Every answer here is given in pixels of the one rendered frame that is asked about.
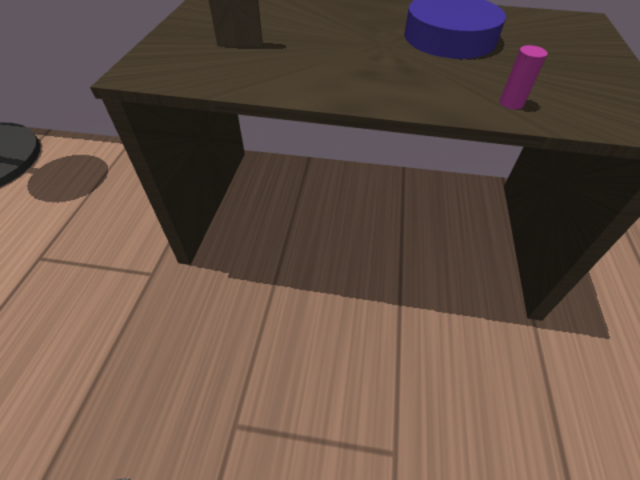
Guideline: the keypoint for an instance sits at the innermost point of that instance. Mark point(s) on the desk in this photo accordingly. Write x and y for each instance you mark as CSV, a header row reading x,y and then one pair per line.
x,y
574,190

